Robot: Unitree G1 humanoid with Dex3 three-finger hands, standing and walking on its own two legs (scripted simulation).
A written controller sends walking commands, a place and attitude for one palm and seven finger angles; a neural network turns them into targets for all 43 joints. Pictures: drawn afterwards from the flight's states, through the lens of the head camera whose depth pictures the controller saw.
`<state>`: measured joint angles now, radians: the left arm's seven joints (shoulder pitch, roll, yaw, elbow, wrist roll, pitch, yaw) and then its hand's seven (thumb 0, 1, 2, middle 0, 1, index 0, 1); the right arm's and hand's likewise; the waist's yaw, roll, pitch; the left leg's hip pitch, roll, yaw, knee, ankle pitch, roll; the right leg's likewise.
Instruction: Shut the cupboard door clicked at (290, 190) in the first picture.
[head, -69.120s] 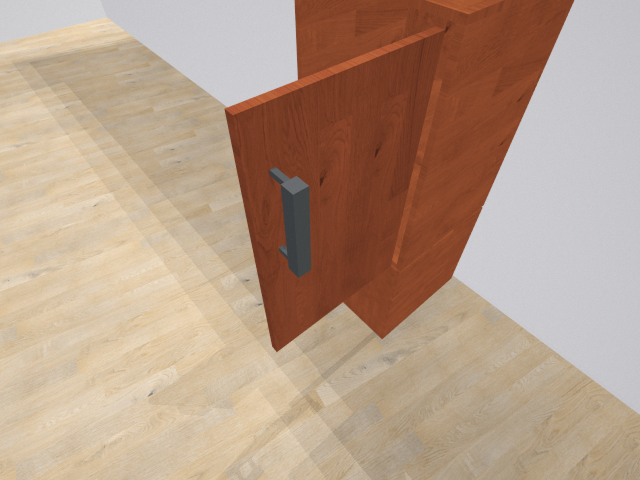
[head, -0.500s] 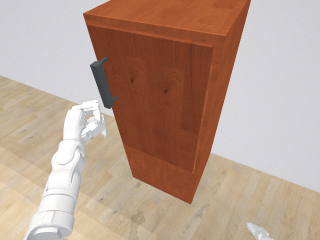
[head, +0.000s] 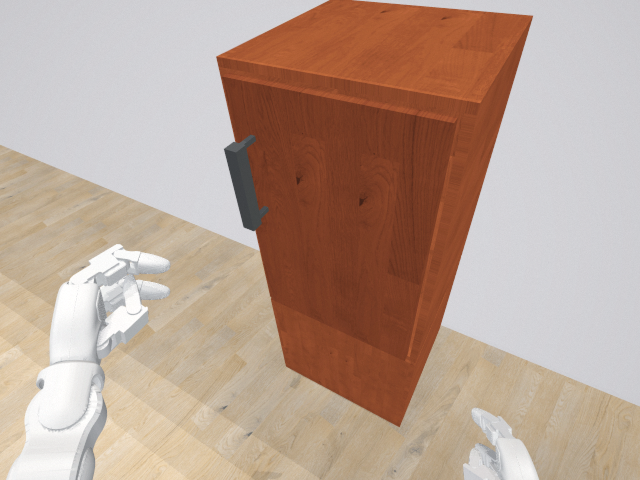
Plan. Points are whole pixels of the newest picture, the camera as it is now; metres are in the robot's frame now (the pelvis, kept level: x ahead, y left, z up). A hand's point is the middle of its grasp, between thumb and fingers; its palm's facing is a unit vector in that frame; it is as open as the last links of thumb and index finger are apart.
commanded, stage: draw the hand back to the body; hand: left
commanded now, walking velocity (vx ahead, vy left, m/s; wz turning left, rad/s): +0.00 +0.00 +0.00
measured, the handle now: (251, 183) +0.59 +0.19 +0.06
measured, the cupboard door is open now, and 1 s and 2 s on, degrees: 0 0 0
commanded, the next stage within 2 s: step back with the hand held close in 0.64 s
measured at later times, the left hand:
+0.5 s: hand (63, 352) +0.19 +0.27 +0.15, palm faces +0.49 -0.78 -0.39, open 7.3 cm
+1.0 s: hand (69, 350) +0.19 +0.27 +0.15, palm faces +0.39 -0.78 -0.49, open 7.4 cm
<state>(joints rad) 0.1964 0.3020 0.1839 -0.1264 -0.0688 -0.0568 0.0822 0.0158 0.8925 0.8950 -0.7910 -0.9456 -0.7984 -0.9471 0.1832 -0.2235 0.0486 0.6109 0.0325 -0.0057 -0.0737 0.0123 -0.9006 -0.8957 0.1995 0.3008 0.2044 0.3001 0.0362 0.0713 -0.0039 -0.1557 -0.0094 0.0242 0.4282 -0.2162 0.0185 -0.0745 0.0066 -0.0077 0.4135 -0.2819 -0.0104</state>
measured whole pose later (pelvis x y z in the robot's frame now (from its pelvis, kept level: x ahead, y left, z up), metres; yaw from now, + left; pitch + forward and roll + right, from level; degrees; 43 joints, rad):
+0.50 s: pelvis +0.01 +0.00 +0.00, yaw +1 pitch -4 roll +0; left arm 0.44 0.32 0.33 -0.34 -0.07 -0.06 0.11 0.01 0.89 0.89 -0.23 -0.33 -0.24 -0.34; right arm 0.19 -0.23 0.02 0.64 0.02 -0.06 -0.08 0.01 -0.90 -0.90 0.20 0.30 0.20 0.30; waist 0.08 0.08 -0.01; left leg -0.14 -0.01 0.01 0.44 -0.23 0.02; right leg -0.05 0.00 -0.03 0.41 -0.30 -0.01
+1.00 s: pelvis +0.00 +0.01 +0.00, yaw +0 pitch +0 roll -1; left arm 0.54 0.39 0.36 -0.40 -0.07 -0.11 0.11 0.01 0.89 0.89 -0.21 -0.30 -0.21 -0.30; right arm 0.18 -0.26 -0.02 0.59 0.03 0.05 -0.09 0.01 -0.90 -0.90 0.20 0.30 0.20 0.30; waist 0.02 0.08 -0.03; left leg -0.26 0.00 0.02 0.50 -0.24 0.02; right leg -0.16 0.01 -0.01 0.45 -0.29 0.00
